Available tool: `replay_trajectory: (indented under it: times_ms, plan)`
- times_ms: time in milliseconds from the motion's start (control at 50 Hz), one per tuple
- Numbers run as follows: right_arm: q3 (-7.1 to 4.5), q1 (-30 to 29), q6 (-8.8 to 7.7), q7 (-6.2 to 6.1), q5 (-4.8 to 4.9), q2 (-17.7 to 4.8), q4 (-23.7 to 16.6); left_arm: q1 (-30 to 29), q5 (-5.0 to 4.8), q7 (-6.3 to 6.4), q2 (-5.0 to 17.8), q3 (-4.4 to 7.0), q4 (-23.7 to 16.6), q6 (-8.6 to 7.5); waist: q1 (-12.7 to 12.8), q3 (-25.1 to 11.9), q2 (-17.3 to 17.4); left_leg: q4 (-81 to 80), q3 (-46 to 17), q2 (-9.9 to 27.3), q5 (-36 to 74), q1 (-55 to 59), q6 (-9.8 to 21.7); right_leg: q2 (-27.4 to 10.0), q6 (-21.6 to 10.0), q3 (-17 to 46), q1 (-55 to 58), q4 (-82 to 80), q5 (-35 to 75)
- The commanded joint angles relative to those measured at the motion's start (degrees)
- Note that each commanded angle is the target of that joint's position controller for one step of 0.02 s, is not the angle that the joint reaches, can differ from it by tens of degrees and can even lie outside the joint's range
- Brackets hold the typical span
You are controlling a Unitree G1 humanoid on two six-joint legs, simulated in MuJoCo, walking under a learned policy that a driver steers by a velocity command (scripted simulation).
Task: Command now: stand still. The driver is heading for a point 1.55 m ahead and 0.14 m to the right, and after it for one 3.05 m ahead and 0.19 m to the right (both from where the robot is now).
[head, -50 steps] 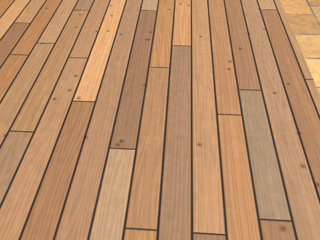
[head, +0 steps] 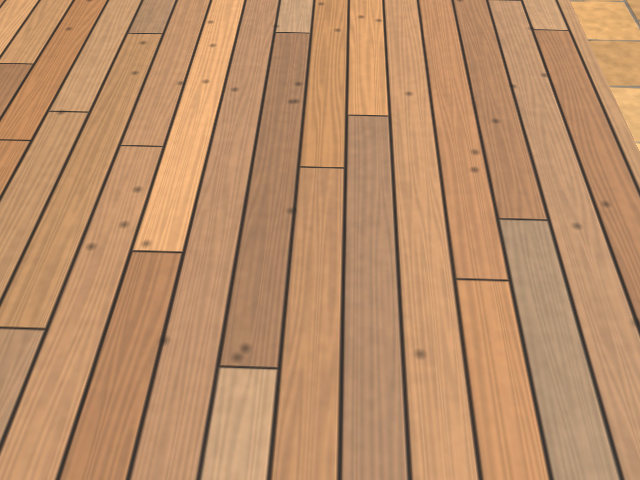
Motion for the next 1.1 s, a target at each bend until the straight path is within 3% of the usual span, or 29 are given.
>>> replay_trajectory:
  times_ms: [20,500,520,540,560,600,620,660,720,780,820,840,860,880,900,920,940,960,1000,1060,1100]
  plan:
    - [-0.81,0.64,-0.21,-0.21,0.10,-5.09,-1.42,1.69,-0.02,0.25,6.38,0.91,-1.12,-0.17,-0.13,-3.18,-0.02,-3.18,-3.24,3.44,11.76,3.66,1.69,-1.68,-2.01,1.36,-0.39,-3.76,12.03]
    - [-0.65,1.38,-0.10,-0.64,0.12,-4.69,1.04,2.76,0.07,0.82,5.11,0.40,1.21,0.57,-0.09,-0.30,0.17,-6.06,-4.80,4.09,4.06,2.07,1.80,-0.77,-1.13,0.27,-0.53,-5.26,6.06]
    - [-0.64,2.53,-0.02,-0.70,0.14,-4.50,1.63,4.07,0.01,0.84,4.50,0.28,1.90,0.61,-0.13,-1.58,0.66,-6.83,-4.73,3.77,-3.24,2.55,2.06,0.06,-1.26,-0.78,-0.21,-4.76,0.97]
    - [-1.15,3.24,0.17,-0.83,0.59,-5.79,1.82,4.28,-0.35,0.93,4.66,0.42,1.99,0.65,-0.53,-0.73,1.67,-7.64,-5.55,3.80,-13.96,1.96,3.03,1.60,-1.71,-2.52,-2.02,-2.20,-6.11]
    - [-1.81,4.27,0.25,-0.90,1.03,-7.59,1.86,3.66,-0.53,1.00,4.84,0.52,1.38,0.50,-1.13,0.69,3.68,-9.66,-8.77,5.88,-24.67,1.05,4.74,2.73,-2.31,-3.98,-5.38,1.48,-12.02]
    - [-2.89,8.44,-0.40,-0.86,1.38,-10.41,2.18,0.73,-0.66,0.71,3.72,0.30,-0.79,-0.57,-2.93,3.09,9.19,-17.52,-23.43,16.16,-37.75,1.88,10.33,2.36,-3.21,-4.93,-13.35,12.60,-12.39]
    - [-3.32,9.31,-1.07,-0.96,1.21,-11.15,2.08,-0.47,-0.92,0.30,4.06,0.47,-1.53,-1.21,-3.35,4.42,9.62,-20.15,-29.33,20.18,-37.39,0.71,12.85,0.29,-3.98,-2.58,-15.66,18.70,-11.69]
    - [-3.24,8.68,-2.71,-0.84,0.48,-10.15,1.08,-1.35,-1.69,-0.46,5.07,1.18,-2.42,-2.22,-2.73,4.56,7.50,-21.10,-32.73,23.24,-31.68,3.63,14.22,-2.92,-5.18,1.36,-23.25,29.82,-15.77]
    - [-2.92,5.00,-3.60,-0.56,1.77,-8.61,-1.01,-1.01,-1.98,-0.99,5.17,1.76,-2.46,-3.54,-0.66,2.31,5.27,-19.88,-21.53,17.73,-20.15,4.02,9.42,-4.21,-5.48,0.54,-20.07,19.63,-11.35]
    - [-3.46,3.74,-2.81,-0.36,2.52,-10.73,-1.47,4.12,-1.51,-1.38,2.93,1.69,-0.18,-3.90,2.74,0.24,5.74,-15.42,-11.13,11.76,-16.62,-5.85,7.97,0.94,-4.10,-6.38,-1.74,4.54,-1.81]
    - [-2.99,3.94,-2.47,-0.09,2.71,-8.96,-1.68,11.74,-1.32,-1.45,3.41,2.16,2.76,-3.32,5.29,-0.16,3.49,-8.22,-8.83,9.38,-19.21,-13.07,6.97,3.44,-3.56,-7.80,8.74,0.90,0.35]
    - [-2.07,2.60,-2.69,0.19,2.18,-5.81,-2.41,16.16,-1.17,-1.38,5.10,2.56,3.38,-3.37,6.96,-0.56,-2.37,3.57,-5.24,6.62,-15.42,-18.53,4.63,-2.16,-5.23,0.77,13.91,-3.49,-3.91]
    - [-0.98,1.82,-3.31,0.48,1.22,-1.43,-3.93,21.19,-0.82,-1.18,11.00,3.46,2.97,-3.61,7.37,-2.50,-16.78,26.26,2.32,1.54,-14.95,-28.04,0.65,-15.73,-10.45,22.73,18.54,-13.38,-13.81]
    - [-1.20,-0.01,-4.30,0.51,1.89,-2.12,-6.17,22.88,0.17,-1.98,13.21,3.20,3.25,-4.73,7.02,-1.58,-17.54,38.54,-4.21,-0.03,-18.74,-36.89,1.70,-22.63,-17.51,41.89,17.05,-20.51,-27.89]
    - [-1.42,-2.02,-5.12,0.80,3.14,-4.14,-7.19,17.79,0.16,-2.26,11.30,2.33,1.99,-5.76,4.71,3.06,-11.02,44.39,-7.31,4.06,-13.60,-42.69,2.90,-22.89,-17.40,41.15,14.45,-20.77,-31.75]
    - [-1.70,-1.57,-5.60,1.11,3.03,-5.81,-6.98,13.44,-0.07,-2.70,8.79,1.42,0.51,-6.29,2.88,4.52,-7.39,44.83,-7.29,6.01,-6.99,-43.53,3.59,-20.08,-14.77,33.85,12.92,-19.90,-25.78]
    - [-2.02,-0.46,-5.83,1.00,2.13,-6.19,-6.00,10.12,-0.15,-3.17,8.22,0.98,-0.71,-6.38,1.33,3.54,-5.18,42.20,-7.00,7.35,-2.01,-40.70,3.57,-17.15,-12.52,27.13,10.96,-19.91,-17.28]
    - [-2.47,-0.25,-5.83,0.89,1.49,-6.95,-5.63,8.59,-0.16,-3.30,7.52,0.68,-1.49,-6.32,0.54,3.41,-5.00,37.86,-6.88,8.32,1.43,-37.57,3.10,-14.91,-11.04,21.48,9.15,-20.35,-9.40]
    - [-2.64,-1.07,-5.26,1.10,1.29,-6.08,-5.39,11.49,0.29,-2.89,6.08,0.16,-1.04,-6.01,1.01,2.56,-5.85,32.59,-5.11,8.28,5.98,-33.24,1.60,-12.03,-10.36,14.11,8.13,-21.12,2.15]
    - [-2.34,-6.56,-4.63,1.32,1.11,-4.11,-7.31,15.01,0.31,-1.75,6.86,0.21,-0.77,-5.59,2.07,2.79,-4.41,23.87,-3.38,7.32,11.01,-33.48,-0.02,-10.43,-10.64,8.49,9.69,-21.27,13.98]
    - [-1.85,-11.19,-4.64,1.76,1.36,-2.95,-8.97,15.73,0.18,-1.29,7.46,0.31,-1.27,-5.34,2.97,3.23,-4.30,16.33,-2.31,6.22,15.04,-30.87,-0.44,-9.71,-10.28,5.92,8.91,-22.18,16.02]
